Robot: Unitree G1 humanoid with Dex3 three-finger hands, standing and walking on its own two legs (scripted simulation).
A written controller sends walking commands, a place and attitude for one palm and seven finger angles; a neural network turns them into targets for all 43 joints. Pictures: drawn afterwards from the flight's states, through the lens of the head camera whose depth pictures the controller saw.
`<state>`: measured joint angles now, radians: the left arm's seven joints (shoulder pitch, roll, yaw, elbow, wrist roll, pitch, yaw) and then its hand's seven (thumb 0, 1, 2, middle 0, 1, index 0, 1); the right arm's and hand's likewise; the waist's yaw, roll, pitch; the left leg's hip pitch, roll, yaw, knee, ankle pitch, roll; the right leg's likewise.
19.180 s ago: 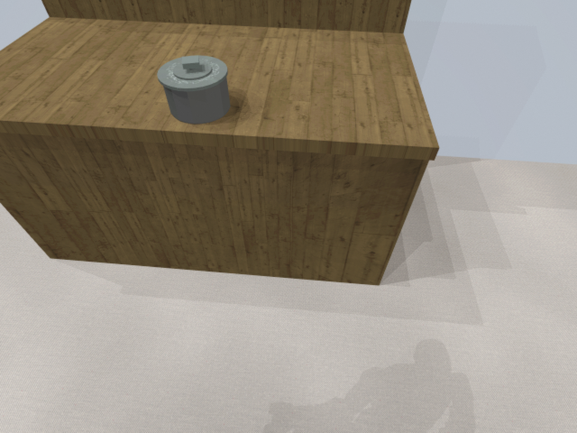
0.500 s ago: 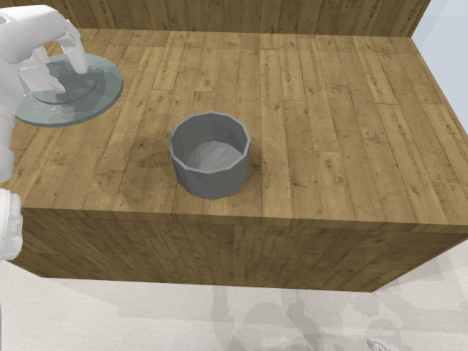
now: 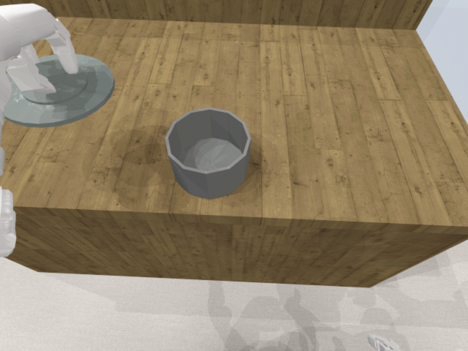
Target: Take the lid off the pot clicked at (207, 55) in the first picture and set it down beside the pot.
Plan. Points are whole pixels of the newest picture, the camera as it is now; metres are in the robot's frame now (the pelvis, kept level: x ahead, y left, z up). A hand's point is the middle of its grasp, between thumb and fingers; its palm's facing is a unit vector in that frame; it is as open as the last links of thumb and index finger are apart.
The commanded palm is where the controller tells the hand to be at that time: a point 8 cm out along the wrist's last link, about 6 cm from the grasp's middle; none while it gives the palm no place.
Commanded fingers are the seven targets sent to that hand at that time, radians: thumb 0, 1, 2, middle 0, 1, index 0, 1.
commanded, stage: lower the lid onto the table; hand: left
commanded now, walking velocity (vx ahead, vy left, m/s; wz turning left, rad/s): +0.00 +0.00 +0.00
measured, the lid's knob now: (49, 72) +0.49 +0.29 +0.18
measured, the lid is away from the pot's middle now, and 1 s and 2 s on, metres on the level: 0.24 0.25 0.23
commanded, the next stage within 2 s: none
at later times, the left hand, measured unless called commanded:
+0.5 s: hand (45, 89) +0.46 +0.29 +0.17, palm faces -0.38 -0.09 -0.92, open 7.2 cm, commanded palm +0.47 +0.29 +0.25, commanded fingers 0.00 0.70 0.91 -0.84 -1.00 -0.87 -1.02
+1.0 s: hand (51, 111) +0.46 +0.30 +0.13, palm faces -0.44 -0.09 -0.89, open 7.1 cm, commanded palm +0.48 +0.30 +0.21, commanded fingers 0.00 0.70 0.91 -0.84 -1.00 -0.87 -1.02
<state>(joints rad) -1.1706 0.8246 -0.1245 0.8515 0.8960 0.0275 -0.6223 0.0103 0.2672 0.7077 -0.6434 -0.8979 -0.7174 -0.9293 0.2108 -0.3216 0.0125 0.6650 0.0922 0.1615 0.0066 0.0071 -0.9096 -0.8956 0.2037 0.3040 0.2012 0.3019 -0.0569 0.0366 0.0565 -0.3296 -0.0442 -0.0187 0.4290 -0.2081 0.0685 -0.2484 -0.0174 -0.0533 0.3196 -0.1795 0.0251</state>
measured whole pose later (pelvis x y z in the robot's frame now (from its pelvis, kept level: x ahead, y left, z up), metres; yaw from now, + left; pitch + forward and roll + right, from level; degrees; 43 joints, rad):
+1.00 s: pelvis +0.00 +0.00 +0.00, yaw -1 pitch +8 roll -2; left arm -1.05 0.83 -0.08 0.96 0.90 -0.11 -0.54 0.01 0.28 0.71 -0.64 -0.89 -0.72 -0.93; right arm 0.25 -0.31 0.01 0.68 0.09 0.17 -0.01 0.01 -0.91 -0.90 0.20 0.30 0.20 0.30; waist -0.08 0.01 0.05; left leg -0.38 -0.03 0.00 0.48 -0.23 0.07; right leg -0.29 -0.01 -0.04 0.35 -0.19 0.03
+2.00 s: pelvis +0.00 +0.00 -0.01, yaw -2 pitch +10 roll -3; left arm -0.95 0.81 -0.02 1.02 0.92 -0.18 -0.45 0.01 0.28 0.71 -0.63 -0.89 -0.72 -0.93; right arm 0.27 -0.32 0.01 0.69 0.08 0.17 -0.04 0.01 -0.91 -0.90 0.20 0.30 0.20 0.30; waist -0.09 0.02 0.02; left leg -0.45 -0.01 0.00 0.54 -0.27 0.06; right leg -0.37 0.01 -0.03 0.42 -0.22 0.02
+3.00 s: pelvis +0.00 +0.02 -0.02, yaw -3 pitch +15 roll -4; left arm -0.97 0.81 -0.04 1.14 0.97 -0.23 -0.36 0.00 0.28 0.70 -0.63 -0.92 -0.76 -0.97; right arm 0.34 -0.30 0.01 0.69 0.07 0.17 -0.06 0.00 -0.91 -0.90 0.21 0.30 0.20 0.30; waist -0.12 0.02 -0.04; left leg -0.63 -0.02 0.01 0.70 -0.33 0.09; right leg -0.55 0.01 -0.02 0.55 -0.27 0.03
